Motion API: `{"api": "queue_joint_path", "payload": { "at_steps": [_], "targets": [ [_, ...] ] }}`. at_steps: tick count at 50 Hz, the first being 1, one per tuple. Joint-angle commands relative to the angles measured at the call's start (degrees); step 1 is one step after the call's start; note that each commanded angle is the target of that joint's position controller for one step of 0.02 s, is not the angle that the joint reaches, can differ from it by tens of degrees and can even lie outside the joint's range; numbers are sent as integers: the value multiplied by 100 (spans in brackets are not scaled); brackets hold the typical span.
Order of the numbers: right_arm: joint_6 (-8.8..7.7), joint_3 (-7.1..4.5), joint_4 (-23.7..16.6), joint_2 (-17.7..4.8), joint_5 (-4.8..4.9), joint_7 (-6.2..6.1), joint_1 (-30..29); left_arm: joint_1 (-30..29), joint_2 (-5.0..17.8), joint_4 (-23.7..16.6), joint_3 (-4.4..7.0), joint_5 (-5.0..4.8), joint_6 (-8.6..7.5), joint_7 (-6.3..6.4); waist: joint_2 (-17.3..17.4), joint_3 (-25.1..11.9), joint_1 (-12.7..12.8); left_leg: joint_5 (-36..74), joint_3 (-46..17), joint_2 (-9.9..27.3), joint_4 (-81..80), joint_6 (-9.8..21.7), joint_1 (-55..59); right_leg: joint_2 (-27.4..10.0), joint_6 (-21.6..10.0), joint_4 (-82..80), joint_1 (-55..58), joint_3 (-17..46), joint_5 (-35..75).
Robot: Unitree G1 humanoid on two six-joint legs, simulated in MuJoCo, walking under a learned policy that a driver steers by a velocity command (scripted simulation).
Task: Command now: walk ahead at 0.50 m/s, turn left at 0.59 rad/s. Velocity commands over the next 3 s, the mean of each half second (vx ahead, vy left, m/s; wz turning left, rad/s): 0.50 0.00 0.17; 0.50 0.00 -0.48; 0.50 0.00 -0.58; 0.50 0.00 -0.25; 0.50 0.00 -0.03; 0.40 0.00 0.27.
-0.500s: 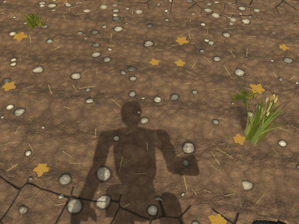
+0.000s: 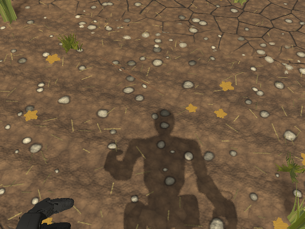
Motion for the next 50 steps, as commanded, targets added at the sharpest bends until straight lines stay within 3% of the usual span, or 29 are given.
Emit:
{"api": "queue_joint_path", "payload": {
  "at_steps": [1, 2, 3, 4, 5, 6, 8, 10, 12, 14, 19, 21, 22, 23, 24, 25, 26, 27, 28, 30, 32, 34, 38, 44, 46, 47, 48, 49, 50],
  "targets": [
    [-103, 44, -574, -172, 5, 11, 75, 2014, 1562, 38, 486, 171, -95, 88, -413, -1862, 1030, 1261, 31, 212, 2938, -24, -2458, -1855, -1105, 45, 4426, 2183, -688],
    [-132, 84, -651, -280, 128, 15, 439, 2208, 1456, 195, 477, 43, 1, 48, -1762, -2182, 882, -895, 309, 189, 4155, -157, -3805, -2620, -1611, -569, 5052, 4173, -2056],
    [-115, -43, -592, -854, 165, 9, 126, 1863, 902, 34, 332, -35, 38, 48, -935, -1341, 977, -533, 192, 584, 4654, -178, -4259, -2410, -1367, -768, 4386, 3701, -2870],
    [-81, -82, -683, -959, 110, 7, -358, 1546, 685, -42, 265, -16, 98, 68, -477, -709, 984, -55, 423, 795, 4701, -190, -4258, -2146, -1102, -857, 3587, 2801, -2562],
    [-62, -90, -755, -869, 47, 11, -592, 1263, 579, -35, 218, 30, 134, 65, -239, -262, 853, 295, 524, 971, 4468, -202, -4078, -1890, -993, -1035, 2814, 2145, -1925],
    [-37, -112, -793, -778, 10, 26, -660, 1124, 464, -10, 173, 73, 137, 68, -302, -71, 720, 525, 524, 1153, 4202, -184, -3878, -1700, -917, -1176, 2356, 1665, -1441],
    [6, -52, -831, -441, 48, 63, -582, 1185, 468, 114, 171, 81, 100, 46, -396, 3, 620, 701, 624, 1285, 3858, -175, -3512, -1488, -946, -1456, 1867, 1103, -909],
    [-8, 17, -909, -243, -3, 59, -689, 1397, 607, 294, 206, 45, 49, 8, -248, 19, 578, 891, 661, 1270, 3306, -215, -3516, -1460, -1156, -1628, 1798, 851, -376],
    [-66, 78, -1025, -212, -88, 89, -1005, 1419, 769, 352, 240, -24, 69, 9, -177, 29, 562, 1413, 877, 1353, 2490, -281, -3537, -1409, -1252, -1703, 1866, 625, 125],
    [-145, 147, -1117, -144, -105, 138, -1483, 1499, 872, 372, 259, -90, 126, 21, -165, 98, 687, 2022, 1074, 1248, 1540, -337, -3224, -1194, -1154, -1697, 1740, 308, 370],
    [-251, 164, -1323, -309, 9, 262, -2298, 2179, 1089, 611, 298, -188, 245, 49, -306, 143, 911, 2381, 1164, 892, 305, -416, -2581, -1337, -1009, -1338, 2009, 481, 252],
    [-297, 96, -1294, -504, 23, 278, -2119, 2205, 1150, 661, 309, -202, 301, 74, -417, 50, 681, 2204, 1137, 827, -58, -293, -2044, -1452, -873, -1030, 2097, 654, 205],
    [-308, 23, -1173, -634, 7, 256, -1736, 2173, 1137, 666, 295, -201, 319, 87, -401, -132, 429, 2179, 1196, 763, -268, -181, -1360, -1345, -752, -644, 1976, 571, 535],
    [-315, -111, -966, -898, -47, 199, -1025, 2192, 968, 651, 234, -161, 316, 87, -301, -571, 102, 2159, 1131, 850, -276, -16, -229, -1029, -573, 238, 1646, 347, 810],
    [-304, -239, -837, -1341, -174, 121, -15, 2112, 566, 452, 84, -15, 292, 80, 371, -1452, -312, 2253, 49, 1976, -68, 367, 1377, -615, -308, 2010, 594, 11, -448],
    [-220, -294, -739, -1672, -204, 126, 229, 2728, 59, 323, -60, -99, 201, 87, 1891, -2140, -31, 1323, -2139, 3211, -612, 1141, 2691, 26, -58, 3755, -1241, -241, -3167],
    [-216, -171, -742, -1133, -172, 144, 188, 2527, 676, 403, 94, -233, 179, 100, 1369, -1807, -167, 513, -2378, 3042, -927, 1129, 2286, -229, -61, 4546, -1795, 278, -3229],
    [-241, -70, -760, -852, -115, 146, -150, 2154, 896, 285, 172, -279, 186, 102, 1181, -1070, -99, 562, -1558, 2831, -1059, 915, 1671, -440, -112, 4708, -2069, 253, -2731],
    [-267, -1, -771, -654, -117, 162, -534, 1997, 836, 284, 183, -242, 227, 128, 932, -714, 77, 909, -963, 2579, -1237, 782, 1018, -634, -90, 4605, -1887, 175, -2265],
    [-317, 65, -731, -383, -167, 191, -1030, 1983, 673, 266, 215, -165, 357, 126, 976, -213, 408, 1560, -103, 2274, -1648, 660, 44, -869, -41, 4247, -1447, 219, -1716],
    [-380, 24, -651, -412, -181, 177, -1160, 1919, 438, 170, 183, -176, 479, 95, 845, -55, 552, 2118, 399, 2253, -1921, 696, -322, -925, 18, 4084, -1306, 192, -1439],
    [-414, -26, -555, -522, -201, 127, -1120, 1738, 381, 35, 181, -142, 545, 78, 641, 39, 598, 2555, 823, 2278, -2038, 737, -361, -935, 85, 3767, -1467, 232, -1059],
    [-387, -94, -405, -739, -187, 48, -1009, 1176, 283, -192, 115, -106, 541, -56, 523, 200, 468, 2765, 1698, 2116, -2130, 605, -337, -851, 81, 2458, -1309, 19, 87],
    [-225, -211, -168, -1064, -12, 16, -573, 243, 394, -667, 86, -88, 568, -237, 439, 465, 210, 3114, 2223, 2370, -1782, 388, 503, -651, -236, 1375, -1245, -457, -210],
    [-143, -257, -162, -1231, 36, 2, -607, 385, 548, -744, 163, -81, 588, -262, 580, 257, 393, 4746, 2399, 2391, -1126, 268, 746, -344, -452, 1290, -753, -772, -802],
    [-89, -275, -174, -1307, 60, -8, -649, 787, 689, -684, 250, -91, 602, -253, 649, -26, 649, 5716, 2509, 2329, -442, 187, 758, -87, -586, 1246, -153, -971, -1040],
    [-38, -253, -196, -1280, 79, -17, -716, 1634, 933, -469, 410, -118, 610, -220, 552, -455, 1128, 6081, 2697, 2115, 702, 21, 468, 225, -775, 890, 1010, -1101, -787],
    [-57, -172, -262, -1094, -36, -39, -595, 2627, 1412, -203, 637, -136, 660, -112, 133, -987, 1512, 4829, 2736, 1895, 2373, -266, -784, -17, -1049, 797, 2777, -381, -611],
    [-202, 108, -604, -198, -292, 38, -60, 2474, 2150, -227, 738, -195, 640, -53, -1546, -1349, 773, -457, 2353, 757, 4500, -679, -3476, -1546, -2110, 278, 4624, 2854, -1314]
  ]
}}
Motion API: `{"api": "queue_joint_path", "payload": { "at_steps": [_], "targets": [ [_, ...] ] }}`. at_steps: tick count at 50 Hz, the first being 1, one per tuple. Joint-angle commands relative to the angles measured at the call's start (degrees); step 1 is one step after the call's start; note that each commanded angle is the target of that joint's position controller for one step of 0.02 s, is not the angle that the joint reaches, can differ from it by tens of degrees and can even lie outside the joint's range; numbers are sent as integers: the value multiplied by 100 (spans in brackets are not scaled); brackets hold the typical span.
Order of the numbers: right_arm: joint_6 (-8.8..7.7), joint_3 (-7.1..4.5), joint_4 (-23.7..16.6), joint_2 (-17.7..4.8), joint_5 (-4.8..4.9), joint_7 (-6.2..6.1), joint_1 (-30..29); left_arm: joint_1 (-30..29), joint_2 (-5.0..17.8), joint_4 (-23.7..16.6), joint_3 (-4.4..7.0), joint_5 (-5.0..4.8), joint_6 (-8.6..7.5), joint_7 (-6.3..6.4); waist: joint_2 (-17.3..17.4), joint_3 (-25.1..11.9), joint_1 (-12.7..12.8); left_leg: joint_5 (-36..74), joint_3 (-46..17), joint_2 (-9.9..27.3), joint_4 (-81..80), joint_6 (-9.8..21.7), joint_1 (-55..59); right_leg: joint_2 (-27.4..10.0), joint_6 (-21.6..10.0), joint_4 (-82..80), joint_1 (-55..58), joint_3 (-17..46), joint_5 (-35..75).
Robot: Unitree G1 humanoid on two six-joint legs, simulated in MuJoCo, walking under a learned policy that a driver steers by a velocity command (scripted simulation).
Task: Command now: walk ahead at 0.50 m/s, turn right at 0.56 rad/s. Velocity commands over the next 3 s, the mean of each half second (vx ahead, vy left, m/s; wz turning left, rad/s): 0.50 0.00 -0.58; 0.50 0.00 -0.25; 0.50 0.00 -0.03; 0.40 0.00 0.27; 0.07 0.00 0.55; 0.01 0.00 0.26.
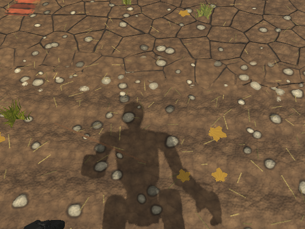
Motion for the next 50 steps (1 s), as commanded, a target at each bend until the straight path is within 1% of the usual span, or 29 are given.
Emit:
{"api": "queue_joint_path", "payload": {
  "at_steps": [1, 2, 3, 4, 5, 6, 9, 14, 19, 21, 22, 23, 24, 25, 26, 27, 28, 29, 30, 32, 34, 38, 43, 45, 46, 47, 48, 49, 50],
  "targets": [
    [-433, 87, -834, -435, 8, 98, -181, 2126, 1638, -40, 484, 11, -55, 107, -954, -2465, 909, -656, -1725, -771, 4219, 160, -4420, -1918, -1850, -1999, 5417, 5167, -1450],
    [-551, 1, -994, -754, 240, 139, -804, 1962, 1272, 21, 382, 65, -145, 84, -553, -1659, 1023, -96, -1798, -506, 4200, 319, -4936, -1793, -1511, -2149, 4984, 4421, -1072],
    [-610, 34, -1004, -682, 180, 107, -891, 1655, 1096, -13, 331, 40, -197, 97, -229, -1196, 806, 407, -1797, -253, 3751, 423, -4796, -1555, -1306, -2087, 4195, 3724, -618],
    [-606, 6, -916, -705, 14, 56, -856, 1209, 861, -98, 259, 40, -204, 114, -31, -854, 539, 721, -1812, -56, 3240, 405, -4360, -1326, -1142, -2092, 3335, 3125, -17],
    [-545, -41, -877, -771, -56, 45, -730, 935, 710, -215, 200, 115, -211, 141, -122, -741, 310, 932, -1866, 68, 2923, 390, -3876, -1166, -1083, -2198, 2721, 2760, 483],
    [-468, -57, -877, -758, -78, 53, -677, 841, 688, -279, 190, 147, -214, 161, -145, -682, 208, 1027, -1861, 78, 2705, 344, -3617, -1080, -1084, -2326, 2384, 2632, 710],
    [-328, -1, -989, -500, -143, 45, -887, 1019, 868, -244, 241, 88, -250, 262, -49, -482, 176, 1525, -1699, -33, 1820, 114, -3525, -899, -1086, -2490, 1842, 2137, 1334],
    [-355, 125, -1277, -255, -86, 140, -1904, 1444, 944, -133, 281, 26, -193, 374, -297, -232, 565, 3316, -1614, -464, -266, 10, -3054, -478, -667, -2417, 1501, 1732, 713],
    [-456, 62, -1461, -513, 0, 258, -2244, 1827, 888, -3, 284, -7, -112, 403, -427, -211, 650, 3044, -1816, -630, -1016, 175, -2815, -750, -538, -1813, 2148, 2439, 329],
    [-512, 4, -1407, -627, 11, 268, -1950, 1759, 898, -27, 296, 14, -71, 422, -620, -276, 464, 2537, -1771, -668, -1145, 331, -2411, -797, -445, -1448, 2313, 2697, 546],
    [-538, -60, -1281, -712, -6, 242, -1488, 1673, 799, -68, 261, 21, -58, 418, -639, -462, 208, 2547, -1665, -694, -1373, 470, -1754, -613, -322, -1072, 2239, 2649, 820],
    [-568, -145, -1179, -919, -101, 204, -802, 1602, 539, -155, 163, 57, -74, 395, -469, -1048, -131, 2515, -2007, -228, -1238, 748, -531, -310, -129, -57, 1856, 2372, 844],
    [-550, -260, -1099, -1377, -213, 153, 18, 2016, 209, -300, 61, 32, -108, 393, 575, -1962, -214, 1935, -3704, 1025, -1257, 1411, 1565, 360, 282, 1830, 300, 1648, -408],
    [-461, -270, -920, -1331, -102, 203, 318, 2397, 296, -399, 14, -64, -146, 403, 2033, -2327, -87, 467, -5799, 1814, -1864, 1930, 2279, 477, 456, 3175, -1085, 1320, -2522],
    [-429, -133, -1002, -835, -17, 209, 77, 2136, 810, -284, 128, -98, -141, 400, 1275, -1549, -186, -392, -5509, 1625, -2107, 1754, 1686, 131, 503, 3692, -1553, 1458, -2163],
    [-374, -64, -1023, -620, -40, 195, -144, 1653, 904, -341, 153, -44, -117, 394, 807, -941, -220, -84, -4667, 1369, -2159, 1543, 964, -46, 526, 3773, -1573, 1249, -1694],
    [-344, -12, -992, -516, -92, 204, -371, 1384, 811, -407, 143, 25, -117, 385, 541, -516, -111, 560, -4055, 1116, -2301, 1487, 236, -186, 532, 3545, -1420, 1146, -1364],
    [-342, 36, -953, -392, -128, 205, -509, 1268, 727, -441, 154, 60, -116, 366, 570, -307, 16, 1053, -3622, 916, -2439, 1467, -239, -332, 517, 3247, -1232, 1158, -1140],
    [-354, 55, -917, -366, -151, 208, -573, 1329, 607, -440, 134, 28, -106, 338, 689, -228, 139, 1371, -3304, 774, -2573, 1454, -572, -416, 508, 3039, -970, 1126, -1032],
    [-399, 38, -816, -408, -89, 219, -540, 1342, 406, -443, 83, 20, -88, 310, 713, -231, 219, 1876, -2880, 695, -2780, 1565, -771, -461, 536, 2607, -830, 999, -923],
    [-421, -17, -717, -613, -45, 209, -473, 1063, 306, -550, 22, 84, -108, 297, 588, -194, 211, 2394, -2589, 741, -2930, 1680, -747, -538, 594, 1984, -937, 894, -552],
    [-338, -49, -576, -822, 37, 180, -319, 385, 162, -678, -95, 92, -219, 196, 485, -137, -3, 2920, -1847, 511, -2985, 1533, -777, -515, 636, 496, -522, 541, 611],
    [-197, -70, -290, -1013, 131, 182, 213, -304, 299, -910, -82, 22, -265, 98, 581, 2, -192, 3031, -1793, 770, -2742, 1378, -246, -304, 500, -418, -234, 356, 625],
    [-128, -88, -220, -1101, 154, 161, 201, -134, 436, -898, -23, 39, -275, 83, 651, -86, 22, 3691, -1752, 858, -2373, 1262, -36, -169, 327, -702, 207, 249, 344],
    [-102, -75, -211, -1102, 172, 144, 120, 335, 564, -762, 60, 74, -274, 99, 616, -354, 339, 4532, -1540, 718, -1798, 1137, -90, -13, 197, -949, 969, 101, 419],
    [-97, -10, -202, -946, 140, 131, 177, 1144, 831, -505, 207, 104, -257, 144, 501, -877, 704, 4951, -1274, 437, -782, 972, -432, 45, 31, -970, 2204, 83, 480],
    [-128, 142, -374, -612, -42, 119, 159, 2191, 1294, -339, 341, 158, -216, 225, -226, -1726, 1097, 3402, -997, 125, 1072, 707, -1614, -1101, -362, -784, 3893, 1380, 721],
    [-250, 309, -498, -66, -42, 146, 721, 2267, 1675, -297, 368, 169, -195, 210, -1646, -2262, 684, -308, -1227, -838, 2840, 418, -3647, -2225, -1224, -1552, 5186, 4051, -458],
    [-335, 166, -436, -688, 82, 183, 371, 2258, 1146, -315, 242, 108, -211, 188, -1009, -2060, 921, -471, -1859, -559, 3490, 467, -4292, -2130, -1151, -1871, 5003, 4296, -1149]
  ]
}}
Over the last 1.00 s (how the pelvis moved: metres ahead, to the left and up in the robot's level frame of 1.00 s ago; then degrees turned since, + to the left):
0.51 -0.01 -0.01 -15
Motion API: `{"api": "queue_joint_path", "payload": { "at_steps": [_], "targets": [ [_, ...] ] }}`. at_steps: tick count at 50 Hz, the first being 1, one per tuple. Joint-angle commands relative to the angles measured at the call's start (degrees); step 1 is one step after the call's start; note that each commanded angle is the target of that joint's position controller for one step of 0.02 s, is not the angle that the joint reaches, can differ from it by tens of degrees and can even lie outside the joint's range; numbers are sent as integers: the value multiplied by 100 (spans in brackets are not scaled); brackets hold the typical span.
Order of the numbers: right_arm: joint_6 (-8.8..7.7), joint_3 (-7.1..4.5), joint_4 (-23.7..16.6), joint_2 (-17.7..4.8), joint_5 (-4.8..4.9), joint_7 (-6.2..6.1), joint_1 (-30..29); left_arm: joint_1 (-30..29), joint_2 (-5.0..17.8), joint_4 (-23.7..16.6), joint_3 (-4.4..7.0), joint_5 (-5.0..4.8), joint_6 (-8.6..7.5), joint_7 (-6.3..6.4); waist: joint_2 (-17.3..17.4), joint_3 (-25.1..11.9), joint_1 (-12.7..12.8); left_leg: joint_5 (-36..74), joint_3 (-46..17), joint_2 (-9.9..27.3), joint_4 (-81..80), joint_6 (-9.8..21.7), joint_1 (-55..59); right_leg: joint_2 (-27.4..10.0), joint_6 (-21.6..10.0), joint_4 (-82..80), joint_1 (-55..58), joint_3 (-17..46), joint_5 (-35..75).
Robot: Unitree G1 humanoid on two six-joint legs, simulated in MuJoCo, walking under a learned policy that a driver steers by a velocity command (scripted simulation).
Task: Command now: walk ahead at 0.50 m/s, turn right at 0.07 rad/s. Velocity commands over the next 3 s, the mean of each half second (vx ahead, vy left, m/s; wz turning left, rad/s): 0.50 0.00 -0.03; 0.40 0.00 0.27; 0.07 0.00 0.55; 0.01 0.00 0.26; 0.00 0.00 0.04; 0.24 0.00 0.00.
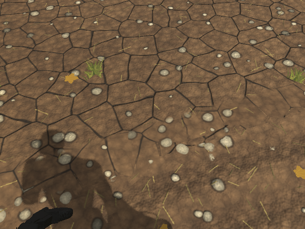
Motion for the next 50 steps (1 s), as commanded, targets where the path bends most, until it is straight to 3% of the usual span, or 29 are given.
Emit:
{"api": "queue_joint_path", "payload": {
  "at_steps": [1, 2, 3, 5, 7, 10, 14, 17, 19, 21, 22, 23, 24, 25, 26, 27, 28, 29, 30, 33, 37, 39, 43, 46, 47, 48, 49, 50],
  "targets": [
    [-298, -102, -694, -800, 131, 55, -398, 1839, 1049, 141, 341, -25, -9, 46, -916, -1194, 1010, 26, -459, 143, 2744, 209, -3832, -1940, -1293, -1543, 4082, 3305, -1064],
    [-303, -89, -707, -733, 83, 34, -619, 1508, 922, 119, 296, -4, -23, 34, -538, -817, 852, 525, -358, 364, 2501, 208, -3652, -1680, -1180, -1651, 3375, 2691, -511],
    [-281, -106, -710, -689, -9, 21, -696, 1231, 793, 106, 261, 35, -35, 14, -450, -539, 677, 850, -357, 500, 2173, 166, -3419, -1501, -1129, -1820, 2767, 2295, -19],
    [-159, -91, -644, -513, -15, 32, -503, 1002, 654, 120, 231, 69, -95, 5, -527, -447, 382, 1186, -403, 626, 1859, 94, -2867, -1323, -1126, -2165, 2115, 1856, 480],
    [-56, -56, -663, -358, -51, 12, -583, 1015, 729, 228, 262, 21, -174, 18, -445, -309, 294, 1457, -361, 639, 1503, -15, -2875, -1282, -1191, -2395, 1854, 1498, 830],
    [-36, -17, -821, -272, -108, 12, -1142, 1194, 851, 411, 303, 16, -188, 81, -288, -82, 404, 2377, -347, 620, 494, -117, -3088, -1167, -1117, -2563, 1836, 1053, 979],
    [-110, 58, -1001, -157, -56, 107, -1930, 1543, 1003, 650, 337, -30, -143, 140, -285, 116, 694, 3407, -141, 365, -854, -83, -2724, -1018, -904, -2611, 1864, 615, 797],
    [-142, 64, -1172, -212, -17, 186, -2360, 1858, 1063, 881, 358, -72, -82, 150, -292, 229, 831, 3361, -155, 263, -1321, 27, -2770, -1228, -859, -2439, 2358, 655, 761],
    [-167, 47, -1261, -289, -17, 242, -2467, 1924, 1098, 994, 380, -93, -25, 174, -334, 246, 792, 2998, -182, 221, -1548, 177, -2813, -1403, -778, -2205, 2768, 714, 1006],
    [-187, 4, -1233, -407, -26, 267, -2258, 1889, 1155, 1063, 403, -95, 39, 202, -440, 100, 632, 2562, -68, 96, -1681, 329, -2428, -1464, -662, -1854, 3048, 717, 1709],
    [-196, -61, -1135, -523, -40, 253, -1871, 1788, 1190, 1064, 406, -95, 72, 216, -493, -142, 387, 2447, 111, -81, -1790, 441, -1815, -1355, -564, -1382, 3066, 603, 2618],
    [-192, -197, -878, -757, -57, 208, -1054, 1765, 1089, 1060, 360, -70, 106, 234, -413, -664, 9, 2524, 236, -214, -1824, 604, -657, -1066, -413, -425, 2835, 375, 3208],
    [-176, -324, -671, -1158, -106, 148, -43, 1829, 845, 932, 241, 39, 108, 262, 75, -1510, -342, 2837, -690, 639, -1558, 941, 1067, -747, -200, 1225, 1789, 123, 2009],
    [-131, -425, -559, -1612, -113, 147, 310, 2552, 150, 829, 39, 36, -18, 195, 1628, -2208, 13, 1566, -3487, 1928, -2131, 1921, 3056, 339, 238, 3321, -639, 116, -1627],
    [-122, -280, -581, -1055, -2, 154, 332, 2228, 654, 918, 134, -59, -144, 169, 1259, -2260, -254, 676, -4227, 1938, -2739, 1903, 3112, 235, 207, 4052, -1349, 913, -2572],
    [-132, -208, -638, -854, -16, 133, -60, 1693, 960, 754, 227, -208, -218, 139, 952, -1374, -221, 705, -3392, 1769, -2853, 1630, 2438, -64, 133, 4174, -1779, 855, -2163],
    [-132, -175, -708, -735, -61, 117, -422, 1349, 918, 669, 207, -196, -246, 164, 505, -915, -72, 1173, -2738, 1553, -2937, 1477, 1659, -365, 109, 3930, -1664, 667, -1640],
    [-140, -133, -734, -577, -110, 125, -698, 1157, 876, 641, 226, -98, -235, 189, 340, -532, 82, 1757, -2275, 1360, -3095, 1423, 929, -541, 134, 3559, -1464, 595, -1299],
    [-162, -89, -756, -460, -173, 133, -830, 1217, 832, 639, 247, -36, -190, 199, 470, -453, 278, 2198, -2024, 1187, -3232, 1389, 458, -676, 144, 3320, -1088, 631, -1062],
    [-206, -124, -704, -542, -87, 125, -814, 1301, 559, 622, 203, 40, -69, 215, 448, -346, 489, 2710, -1651, 1037, -3598, 1556, -107, -706, 310, 2697, -746, 544, -866],
    [-163, -217, -596, -769, -34, -16, -558, 441, 423, 381, 142, 67, -90, 210, 317, -61, 314, 2738, -1210, 795, -3782, 1421, -278, -580, 515, 1132, -827, 500, 370],
    [-101, -240, -530, -838, -28, -69, -417, 22, 362, 301, 115, 68, -136, 176, 333, 47, 205, 3546, -916, 593, -3552, 1247, -410, -331, 567, 343, -462, 404, 912],
    [94, -288, -420, -892, 39, -150, -19, -411, 481, 161, 153, 33, -184, 104, 524, -166, 87, 4054, -1123, 613, -2801, 1036, -80, 24, 516, -330, 0, 470, 1186],
    [187, -309, -581, -842, 48, -229, -326, 109, 760, 315, 269, 84, -216, 107, 629, -442, 449, 3778, -1513, 564, -1962, 745, 37, 13, 280, -845, 782, 553, 1167],
    [190, -262, -669, -657, 26, -229, -375, 487, 925, 409, 327, 148, -238, 146, 470, -718, 618, 3539, -1393, 222, -1325, 533, -209, -214, 108, -1079, 1558, 572, 1789],
    [181, -145, -878, -298, -107, -226, -354, 1082, 1295, 426, 399, 265, -224, 216, -354, -1513, 782, 1831, -1044, -261, 186, 266, -1047, -1330, -257, -706, 3018, 1456, 3602],
    [161, -50, -746, 42, -95, -195, 967, 1026, 1329, 358, 374, 245, -94, 212, -1698, -2321, 280, -1668, -746, -770, 1725, -12, -2389, -2724, -1167, -352, 4407, 2861, 4689],
    [208, -163, -675, -563, 33, -192, 1049, 931, 1075, 300, 348, 109, 19, 177, -1450, -2445, 383, -1229, -852, -387, 2340, -98, -2697, -2645, -1247, -797, 4066, 3244, 2928]
  ]
}}
Over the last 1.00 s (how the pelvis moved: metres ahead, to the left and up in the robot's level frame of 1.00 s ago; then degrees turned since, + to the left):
0.52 -0.12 0.01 -24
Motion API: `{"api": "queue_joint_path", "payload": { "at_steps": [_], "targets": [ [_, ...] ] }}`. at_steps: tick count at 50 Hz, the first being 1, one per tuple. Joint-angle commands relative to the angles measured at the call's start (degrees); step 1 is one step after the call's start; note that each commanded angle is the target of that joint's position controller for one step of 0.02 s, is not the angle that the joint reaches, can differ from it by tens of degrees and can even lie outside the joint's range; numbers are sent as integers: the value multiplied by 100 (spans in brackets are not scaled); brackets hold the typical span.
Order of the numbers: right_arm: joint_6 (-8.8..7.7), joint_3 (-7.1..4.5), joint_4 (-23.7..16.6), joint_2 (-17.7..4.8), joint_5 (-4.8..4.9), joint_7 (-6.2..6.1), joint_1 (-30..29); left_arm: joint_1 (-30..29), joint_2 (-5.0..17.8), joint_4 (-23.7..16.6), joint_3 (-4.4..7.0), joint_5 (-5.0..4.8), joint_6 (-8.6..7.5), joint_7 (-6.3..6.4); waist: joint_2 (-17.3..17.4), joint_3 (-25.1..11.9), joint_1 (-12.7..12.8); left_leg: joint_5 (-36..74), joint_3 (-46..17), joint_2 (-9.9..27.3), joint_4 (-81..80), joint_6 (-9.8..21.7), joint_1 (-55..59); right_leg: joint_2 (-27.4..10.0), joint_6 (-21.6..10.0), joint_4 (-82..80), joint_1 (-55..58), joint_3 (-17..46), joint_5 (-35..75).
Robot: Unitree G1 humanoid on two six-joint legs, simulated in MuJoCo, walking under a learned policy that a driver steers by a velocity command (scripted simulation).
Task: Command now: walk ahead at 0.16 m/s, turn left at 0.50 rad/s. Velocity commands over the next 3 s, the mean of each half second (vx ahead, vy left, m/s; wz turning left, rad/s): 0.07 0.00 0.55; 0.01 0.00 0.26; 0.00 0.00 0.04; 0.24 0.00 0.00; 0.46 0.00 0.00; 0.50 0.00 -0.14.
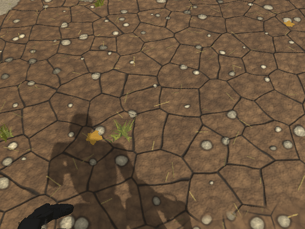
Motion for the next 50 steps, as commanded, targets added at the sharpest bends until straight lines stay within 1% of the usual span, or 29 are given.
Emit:
{"api": "queue_joint_path", "payload": {
  "at_steps": [1, 2, 3, 5, 9, 12, 15, 17, 18, 19, 20, 21, 22, 23, 24, 25, 27, 31, 34, 37, 39, 40, 41, 42, 43, 44, 46, 48, 50],
  "targets": [
    [54, -165, -419, -805, 102, -36, 528, 1027, 789, -196, 260, -88, 181, 59, -986, -1785, 595, -369, 92, 407, 2506, -249, -2432, -2251, -1336, -590, 3502, 2322, 1455],
    [183, -195, -492, -790, 90, -94, 190, 703, 672, -169, 209, -67, 230, 75, -669, -1300, 538, -16, 221, 570, 2439, -332, -2447, -1959, -1184, -817, 2804, 1844, 791],
    [313, -233, -538, -786, 48, -133, 109, 445, 631, -171, 187, -34, 265, 80, -748, -974, 438, 226, 244, 706, 2405, -404, -2264, -1824, -1196, -1025, 2143, 1511, 394],
    [454, -222, -615, -558, 26, -148, 187, 150, 726, -114, 228, 62, 271, 103, -999, -662, 275, 646, 455, 727, 2205, -463, -1627, -1530, -1216, -1431, 1166, 788, 119],
    [450, -173, -871, -344, -22, -87, -178, 149, 808, 41, 288, -6, 261, 189, -785, -767, 360, 1125, 557, 876, 1176, -402, -1415, -1682, -1375, -1505, 1337, 262, 467],
    [445, -146, -1024, -351, -17, 27, -441, 106, 984, 105, 348, -46, 343, 206, -760, -839, 420, 1390, 724, 871, 416, -290, -964, -1787, -1353, -1492, 1397, -23, 485],
    [485, -188, -1139, -478, -12, 131, -567, 189, 1128, 210, 397, -137, 415, 157, -796, -773, 445, 1366, 901, 789, -255, -121, -667, -1911, -1216, -1314, 1620, -141, 347],
    [493, -225, -1101, -480, -26, 187, -392, 140, 1155, 279, 412, -249, 470, 146, -733, -756, 270, 1831, 1097, 630, -1213, 96, -142, -1833, -917, -899, 1600, -348, 107],
    [490, -282, -1041, -582, -58, 169, -245, 335, 1019, 382, 390, -275, 499, 137, -548, -749, 247, 2161, 1037, 505, -1664, 268, 290, -1646, -620, -480, 1384, -532, -271],
    [478, -402, -1047, -977, -72, 100, -85, 597, 750, 474, 334, -204, 530, 102, 422, -616, 302, 3312, 61, 1048, -2426, 606, 819, -1143, -101, 655, 705, -1038, -1070],
    [473, -516, -1248, -1672, -93, 0, -224, 468, 534, 168, 258, 43, 527, 88, 2062, -415, 505, 4469, -2057, 2433, -2716, 1614, 1232, -178, 501, 2253, -1001, -1267, -3177],
    [329, -456, -1313, -1470, -276, 50, -115, -129, 781, 59, 340, 15, 499, 140, 1343, -691, 54, 4256, -2231, 2524, -2848, 2051, 860, -33, 438, 3324, -1143, -180, -3412],
    [201, -407, -1298, -1342, -290, 67, -331, -98, 837, 64, 375, -120, 507, 159, 995, -658, 237, 3996, -1732, 2255, -2857, 1821, 796, -119, 318, 3617, -1211, 58, -2929],
    [136, -389, -1344, -1206, -175, 49, -678, 116, 841, 195, 403, -145, 519, 202, 737, -618, 426, 3696, -1369, 1959, -2789, 1479, 773, -200, 262, 3573, -1231, 151, -2417],
    [133, -323, -1394, -1002, -71, 21, -908, 205, 918, 285, 439, -94, 527, 252, 671, -636, 491, 3643, -1211, 1832, -2751, 1271, 775, -237, 268, 3496, -1232, 198, -2105],
    [144, -272, -1428, -916, -55, -15, -1009, 251, 924, 310, 455, -63, 525, 264, 727, -680, 556, 3941, -1080, 1723, -2717, 1232, 620, -185, 305, 3593, -1008, 182, -1876],
    [161, -218, -1470, -811, -91, -56, -990, 385, 850, 342, 444, -111, 497, 235, 686, -872, 603, 4230, -945, 1612, -2669, 1259, 709, -80, 369, 3532, -802, 171, -1573],
    [182, -193, -1425, -783, -94, -88, -891, 249, 640, 340, 331, -148, 496, 176, 732, -846, 443, 3968, -884, 1525, -2599, 1244, 887, -117, 473, 2270, -438, 164, -1362],
    [219, -184, -1386, -832, -147, -41, -949, 253, 688, 348, 301, -170, 495, 113, 832, -727, 357, 3691, -1001, 1541, -2590, 1327, 549, -124, 460, 1633, 175, 100, -1516],
    [243, -135, -1302, -776, -132, 30, -1016, 322, 738, 359, 291, -189, 469, 69, 812, -607, 333, 3725, -1205, 1548, -2470, 1342, 424, -100, 384, 1032, 599, 41, -1619],
    [251, -66, -1246, -648, -70, 44, -1176, 549, 648, 443, 260, -170, 420, 24, 701, -589, 541, 3726, -1177, 1381, -2250, 1161, 322, -53, 258, -73, 1173, -58, -925],
    [238, -30, -1185, -565, -52, 42, -1108, 671, 655, 484, 243, -111, 388, 1, 571, -594, 623, 3485, -1128, 1229, -2193, 937, 158, -124, 149, -772, 1661, 18, -53],
    [192, 23, -1150, -419, -137, 37, -936, 793, 913, 482, 272, -17, 368, 16, 189, -747, 532, 2877, -929, 948, -1935, 616, -108, -646, -37, -819, 2218, 506, 846],
    [134, 28, -1129, -354, -222, 69, -606, 694, 1336, 464, 348, 8, 379, 44, -765, -775, 158, 1827, -341, 326, -1485, 324, -424, -1266, -453, -626, 2365, 1043, 1774],
    [125, 41, -1119, -321, -239, 58, -715, 431, 964, 507, 248, -15, 383, 32, -1138, -737, 153, 1404, -40, 279, -1680, 89, -117, -1437, -885, -774, 1765, 1289, 979],
    [135, 13, -1072, -468, -247, 45, -885, 214, 698, 436, 168, -28, 361, 9, -957, -614, 225, 1685, -36, 360, -1788, 24, 112, -1179, -783, -851, 1591, 1121, 304],
    [221, -22, -1061, -515, -204, 18, -1132, 278, 782, 479, 163, -43, 296, -6, -774, -504, 405, 2329, -100, 367, -1821, 88, 212, -787, -407, -783, 1521, 742, -228],
    [255, -16, -1031, -466, -188, 29, -1108, 424, 818, 581, 150, -64, 241, 13, -552, -451, 445, 2629, -185, 422, -1933, 163, 302, -629, -255, -690, 1497, 558, -382],
    [230, -11, -950, -408, -175, 35, -1059, 511, 762, 645, 118, -82, 256, 44, -350, -421, 501, 2759, -216, 433, -1984, 189, 270, -532, -212, -583, 1566, 445, -393]
  ]
}}
Over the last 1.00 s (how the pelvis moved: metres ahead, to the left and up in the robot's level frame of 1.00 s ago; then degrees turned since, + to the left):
0.52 0.02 0.00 10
